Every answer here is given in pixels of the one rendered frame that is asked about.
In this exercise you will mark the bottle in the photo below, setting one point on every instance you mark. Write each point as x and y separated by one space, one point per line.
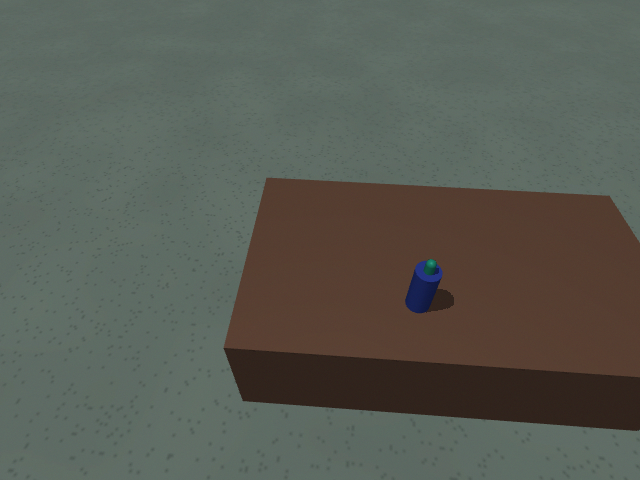
423 286

